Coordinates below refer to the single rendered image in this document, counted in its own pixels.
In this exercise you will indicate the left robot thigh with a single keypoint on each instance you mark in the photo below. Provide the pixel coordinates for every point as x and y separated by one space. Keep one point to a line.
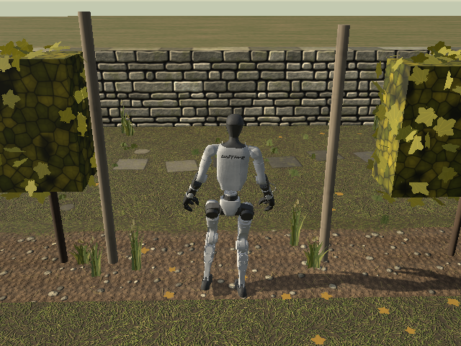
212 210

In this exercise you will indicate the right robot upper arm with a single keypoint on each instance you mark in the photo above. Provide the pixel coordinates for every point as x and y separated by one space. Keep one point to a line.
255 154

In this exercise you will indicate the robot right forearm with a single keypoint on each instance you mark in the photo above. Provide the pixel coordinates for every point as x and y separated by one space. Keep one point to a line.
266 189

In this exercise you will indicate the right robot hand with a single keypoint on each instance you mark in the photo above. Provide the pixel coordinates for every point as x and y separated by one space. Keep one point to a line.
265 201

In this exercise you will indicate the left robot hand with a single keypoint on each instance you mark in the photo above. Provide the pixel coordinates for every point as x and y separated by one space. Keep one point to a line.
187 201

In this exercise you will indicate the robot left foot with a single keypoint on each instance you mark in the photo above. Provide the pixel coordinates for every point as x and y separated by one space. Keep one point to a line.
206 284

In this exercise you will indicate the robot left forearm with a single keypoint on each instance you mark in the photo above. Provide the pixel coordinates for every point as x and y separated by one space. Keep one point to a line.
193 188

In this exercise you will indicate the left robot upper arm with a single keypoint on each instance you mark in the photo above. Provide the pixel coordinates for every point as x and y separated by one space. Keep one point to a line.
206 160

